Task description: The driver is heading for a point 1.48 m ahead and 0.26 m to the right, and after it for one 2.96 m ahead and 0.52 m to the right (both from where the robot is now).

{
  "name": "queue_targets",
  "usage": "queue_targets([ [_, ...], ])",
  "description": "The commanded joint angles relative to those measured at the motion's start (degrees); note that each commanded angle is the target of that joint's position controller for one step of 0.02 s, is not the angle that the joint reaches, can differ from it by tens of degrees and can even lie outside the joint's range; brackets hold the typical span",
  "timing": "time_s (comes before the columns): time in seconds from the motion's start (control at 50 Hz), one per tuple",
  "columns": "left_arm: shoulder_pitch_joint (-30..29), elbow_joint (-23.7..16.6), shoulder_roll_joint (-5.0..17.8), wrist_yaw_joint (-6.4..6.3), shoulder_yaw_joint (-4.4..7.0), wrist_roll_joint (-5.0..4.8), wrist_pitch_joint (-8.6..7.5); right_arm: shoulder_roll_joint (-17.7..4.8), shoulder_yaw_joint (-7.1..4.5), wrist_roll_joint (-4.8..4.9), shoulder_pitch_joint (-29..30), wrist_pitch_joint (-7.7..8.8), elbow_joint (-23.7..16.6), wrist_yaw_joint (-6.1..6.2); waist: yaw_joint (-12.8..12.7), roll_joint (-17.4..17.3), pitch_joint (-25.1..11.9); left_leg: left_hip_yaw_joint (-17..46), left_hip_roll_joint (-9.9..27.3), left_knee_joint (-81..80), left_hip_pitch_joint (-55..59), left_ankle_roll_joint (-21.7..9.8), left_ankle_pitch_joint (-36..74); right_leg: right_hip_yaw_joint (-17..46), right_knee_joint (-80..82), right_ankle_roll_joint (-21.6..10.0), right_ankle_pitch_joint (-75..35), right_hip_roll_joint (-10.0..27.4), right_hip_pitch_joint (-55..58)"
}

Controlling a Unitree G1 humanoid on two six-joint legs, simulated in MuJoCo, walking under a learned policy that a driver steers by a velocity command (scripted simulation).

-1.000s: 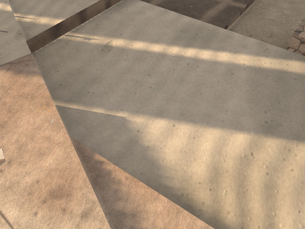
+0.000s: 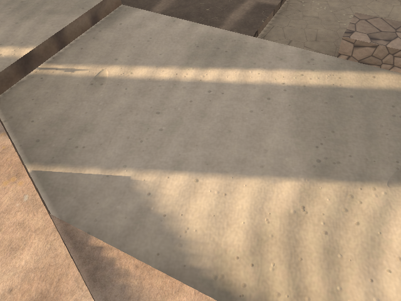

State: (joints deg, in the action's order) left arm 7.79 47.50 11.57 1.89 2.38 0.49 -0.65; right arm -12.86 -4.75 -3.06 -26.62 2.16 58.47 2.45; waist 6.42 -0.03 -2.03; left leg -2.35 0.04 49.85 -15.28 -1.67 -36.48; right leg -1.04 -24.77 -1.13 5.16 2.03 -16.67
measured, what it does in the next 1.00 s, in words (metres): goes down: right foot 0.08 m lower, then left foot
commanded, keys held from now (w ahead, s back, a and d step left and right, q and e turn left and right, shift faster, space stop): no key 0.96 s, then w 0.04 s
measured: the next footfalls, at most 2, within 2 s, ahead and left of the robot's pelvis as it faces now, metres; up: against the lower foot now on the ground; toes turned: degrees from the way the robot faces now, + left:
right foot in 0.02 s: +0.06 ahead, -0.11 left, -0.08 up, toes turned -2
left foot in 0.44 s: +0.29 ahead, +0.05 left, -0.08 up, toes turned +1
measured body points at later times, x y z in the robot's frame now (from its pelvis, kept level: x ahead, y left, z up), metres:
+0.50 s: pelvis +0.15 -0.02 -0.04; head +0.18 -0.01 +0.40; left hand +0.08 +0.19 -0.20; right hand +0.28 -0.23 -0.18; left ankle +0.25 +0.05 -0.77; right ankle +0.02 -0.11 -0.75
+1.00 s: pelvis +0.19 -0.04 -0.03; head +0.18 -0.04 +0.42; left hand +0.16 +0.16 -0.19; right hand +0.19 -0.27 -0.18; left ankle +0.25 +0.05 -0.76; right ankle +0.17 -0.15 -0.76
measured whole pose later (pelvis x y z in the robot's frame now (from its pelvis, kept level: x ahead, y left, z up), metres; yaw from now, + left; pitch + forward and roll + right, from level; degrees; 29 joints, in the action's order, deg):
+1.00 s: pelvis +0.19 -0.04 -0.03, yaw -1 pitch -1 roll -1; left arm 21.6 62.5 6.4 -1.6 0.2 0.9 0.0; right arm -8.8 -1.0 -0.2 -17.3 0.3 61.3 1.5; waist 1.0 -0.7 -0.1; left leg -2.4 0.0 26.2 -16.8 -2.1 -8.8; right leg -0.6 -24.9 -1.2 14.8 -2.0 -8.9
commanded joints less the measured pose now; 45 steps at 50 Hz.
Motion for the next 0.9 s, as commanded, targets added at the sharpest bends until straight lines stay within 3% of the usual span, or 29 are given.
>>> queue_targets([
  [0.02,19.97,5.96,6.31,-1.18,2.28,1.21,-1.88,-1.17,-0.13,-0.07,-2.91,-0.07,0.18,-0.38,-9.89,8.20,-1.67,2.80,1.50,21.99,-16.77,-6.22,6.21,4.69,2.32,-1.55,-2.92,4.39,25.26],
  [0.04,22.96,5.48,8.69,-1.13,1.50,1.46,-2.24,3.34,0.80,0.41,-5.06,0.33,-0.79,-0.55,-7.21,13.22,-1.77,0.34,0.74,43.58,-30.50,-4.43,-9.10,16.83,-8.35,-1.76,-29.29,15.97,28.92],
  [0.06,27.62,6.94,13.82,-1.14,3.07,0.62,-1.42,-1.54,-0.43,3.50,-5.75,1.55,-3.17,-0.73,-9.13,14.43,-6.29,0.57,-2.10,46.25,-37.57,-2.95,-2.65,32.49,2.50,-10.44,-23.17,23.85,32.09],
  [0.08,21.59,6.19,11.47,-1.41,2.65,0.37,-1.47,-2.46,-0.23,2.46,2.49,1.15,-4.44,-0.40,-7.34,9.19,2.71,-1.18,0.80,50.48,-45.29,-1.96,3.59,33.15,6.94,-13.74,-13.52,23.90,25.60],
  [0.1,15.08,3.51,6.63,-1.53,1.24,0.15,-1.99,-3.33,-0.19,1.28,9.12,0.83,-5.65,-0.74,-7.50,3.31,6.67,-0.51,2.33,48.62,-43.67,-1.72,8.58,24.21,5.82,-12.57,-17.69,19.15,18.97],
  [0.12,12.08,2.96,5.06,-1.74,0.48,0.96,-2.28,-2.00,0.16,1.33,8.51,0.38,-5.38,-1.14,-5.70,3.00,5.30,0.17,2.80,45.48,-38.99,-1.42,11.37,17.72,4.80,-11.17,-26.89,15.70,14.15],
  [0.16,13.38,4.46,3.44,-2.04,-0.38,1.20,-2.79,-0.78,0.63,0.99,6.28,-1.51,-5.16,-1.94,-3.47,5.74,4.78,1.31,3.34,39.08,-31.66,-1.40,14.46,12.05,4.88,-9.61,-35.54,12.21,8.17],
  [0.22,18.06,7.42,2.49,-2.67,-0.90,1.29,-3.31,0.40,1.18,1.17,6.78,-2.66,-5.61,-1.74,-3.38,5.49,3.11,1.23,1.63,34.56,-32.13,-1.10,18.46,9.44,4.84,-9.71,-41.25,10.68,10.78],
  [0.26,19.13,8.62,1.24,-3.32,-1.65,0.87,-3.07,1.22,1.86,1.29,11.98,-2.51,-7.58,-1.64,-3.73,5.22,4.47,0.90,2.40,24.47,-33.36,-0.48,21.32,7.44,5.39,-8.78,-41.60,9.91,12.82],
  [0.28,18.66,8.58,0.34,-3.46,-2.06,0.54,-2.90,1.09,2.16,1.42,14.20,-2.05,-8.14,-1.99,-4.16,4.82,4.67,-0.44,2.10,14.69,-29.51,-0.02,26.89,4.68,6.04,-7.72,-38.28,7.04,11.45],
  [0.32,19.28,9.28,0.26,-3.74,-2.30,0.20,-2.77,3.60,3.57,2.11,19.57,-1.51,-9.16,-2.43,-6.30,6.30,5.73,-3.32,0.30,-1.03,-20.25,-0.08,32.73,2.33,6.83,-6.54,-35.55,4.53,8.06],
  [0.34,20.49,9.85,1.00,-3.79,-2.21,0.36,-2.78,4.15,3.91,2.53,20.47,-1.38,-8.93,-2.47,-7.30,7.71,5.40,-3.77,-0.78,-5.35,-15.95,-0.17,33.77,3.37,6.80,-6.27,-35.86,5.12,8.54],
  [0.38,21.86,10.87,2.31,-3.74,-1.89,0.69,-2.66,2.33,3.68,2.99,18.32,-1.20,-7.95,-2.04,-7.11,8.07,4.54,-2.86,-1.73,-11.16,-9.30,-0.89,31.76,5.65,4.78,-6.11,-36.35,7.14,11.11],
  [0.42,21.90,11.51,2.72,-3.81,-1.62,0.36,-2.39,0.81,3.11,2.64,12.28,-0.29,-5.18,-1.25,-4.29,5.19,4.20,-2.26,-2.69,-20.06,-0.42,-2.12,34.59,6.27,-1.33,-5.50,-33.93,6.90,11.73],
  [0.44,23.87,12.18,3.20,-3.52,-1.34,0.44,-2.56,-1.06,2.65,2.15,8.43,0.66,-3.74,-0.94,-3.12,2.68,2.82,0.27,-0.34,-24.47,7.28,-2.69,42.74,5.20,-6.70,-4.32,-27.27,5.11,9.48],
  [0.46,26.20,11.26,2.24,-3.43,-1.54,0.22,-2.79,-4.41,1.99,1.39,2.66,1.47,-2.89,-0.84,-2.53,-1.34,-3.73,9.56,9.73,-19.12,19.81,-4.80,66.27,3.66,-14.51,-2.93,-7.04,3.25,3.37],
  [0.48,34.72,12.92,-3.11,-3.49,-2.16,-2.21,-1.55,-5.03,2.07,1.58,0.40,1.13,-2.16,-0.82,-4.84,-10.57,-12.56,22.60,23.51,-17.12,27.37,-16.22,83.66,1.60,-26.97,-1.36,29.17,-2.44,-1.88],
  [0.5,25.38,7.17,1.88,-0.73,-0.57,0.51,-0.64,-0.53,3.09,-0.23,1.43,1.48,-3.77,-4.25,-0.39,-18.55,-17.41,33.75,23.90,-28.07,28.00,-20.58,42.93,5.30,-35.64,1.89,41.61,-3.60,-12.56],
  [0.52,19.76,9.78,3.68,-1.88,0.14,0.45,0.80,-1.88,2.77,3.74,6.97,0.42,-3.36,-1.98,-2.64,-2.42,-3.54,28.84,21.08,-30.78,12.84,-17.78,40.16,4.36,-34.78,0.64,31.02,-2.35,-8.87],
  [0.54,19.49,9.48,-0.57,-2.18,-0.68,1.16,1.40,-1.29,3.13,3.37,11.32,-0.03,-4.22,-0.96,-5.20,-2.38,0.48,24.44,18.95,-32.62,5.07,-15.47,37.45,4.04,-33.34,0.80,28.57,-2.00,-6.45],
  [0.56,20.00,10.35,-2.15,-2.34,-1.03,1.44,2.00,-0.29,3.49,2.79,13.23,-0.21,-4.24,-0.36,-7.10,-3.03,2.75,19.20,16.31,-34.34,-1.12,-12.62,36.85,4.14,-29.85,1.11,26.23,-0.96,-2.57],
  [0.6,23.82,12.68,-3.34,-2.59,-1.32,1.74,3.20,-0.31,3.42,2.05,13.94,-0.39,-3.39,0.01,-9.22,-5.06,2.98,12.78,11.98,-35.12,-7.48,-8.84,32.89,1.95,-24.98,1.37,22.88,-2.00,3.89],
  [0.64,23.49,13.38,-2.81,-3.00,-1.22,1.32,3.77,-0.38,3.36,2.30,13.09,-0.36,-2.92,-0.32,-8.89,-5.81,1.69,11.53,10.55,-35.23,-6.86,-7.58,25.55,1.58,-19.77,1.44,20.75,-2.30,5.06],
  [0.7,21.05,13.53,-2.33,-3.13,-1.29,1.04,3.77,-2.26,2.87,2.89,13.75,-1.31,-2.62,-0.33,-8.63,-6.84,2.77,12.54,10.08,-37.19,-9.89,-6.39,9.74,0.35,-12.15,1.03,14.76,-2.45,7.16],
  [0.76,21.10,14.10,-1.78,-2.99,-1.49,1.92,3.12,-2.40,2.54,3.29,12.93,-2.31,-1.85,-0.21,-8.80,-3.61,6.07,12.80,9.02,-37.01,-15.17,-2.33,1.22,1.72,-2.39,-0.50,9.80,-1.14,10.90],
  [0.8,18.74,13.77,-0.77,-3.07,-1.70,1.19,2.09,-1.48,2.44,3.73,11.24,-2.78,-1.61,-0.46,-6.63,3.26,10.11,8.43,5.09,-33.94,-8.30,-0.26,8.11,7.48,4.28,-1.17,19.47,1.77,-0.72],
  [0.82,17.39,13.68,-1.10,-3.26,-1.87,0.94,1.41,-0.66,2.61,3.38,10.31,-2.73,-1.00,-0.62,-5.76,4.87,9.79,7.43,4.44,-30.71,-3.32,-0.38,13.89,8.71,7.03,-0.88,20.70,2.63,-3.60],
  [0.86,15.18,13.32,-0.20,-3.60,-1.70,0.57,0.44,0.65,2.94,2.91,7.94,-2.41,0.31,-0.95,-4.25,5.91,7.89,5.89,3.58,-27.17,3.10,-0.46,21.32,9.98,10.08,-0.50,20.32,3.48,-5.52],
  [0.9,14.46,13.12,-0.20,-3.73,-1.67,0.28,0.11,0.40,3.02,2.90,7.23,-1.80,0.97,-1.07,-4.07,4.21,7.49,6.00,3.76,-27.15,3.88,-0.78,23.47,9.98,10.83,-0.79,18.18,3.45,-4.46],
])
Over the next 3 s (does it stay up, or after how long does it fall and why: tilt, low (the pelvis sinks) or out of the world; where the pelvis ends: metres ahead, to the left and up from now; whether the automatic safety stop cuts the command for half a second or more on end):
stays up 0.85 -0.07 -0.17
